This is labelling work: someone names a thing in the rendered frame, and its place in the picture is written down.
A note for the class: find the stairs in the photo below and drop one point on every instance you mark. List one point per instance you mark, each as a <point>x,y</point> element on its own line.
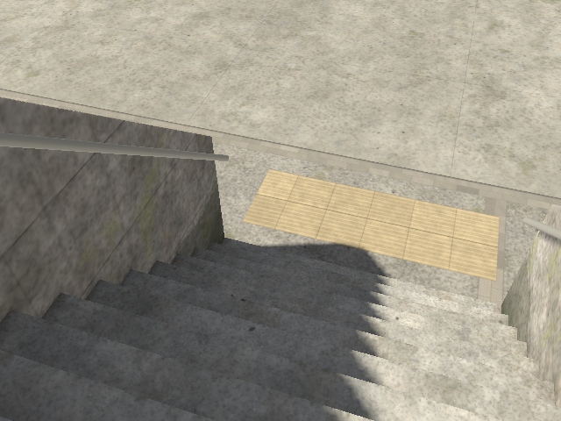
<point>240,332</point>

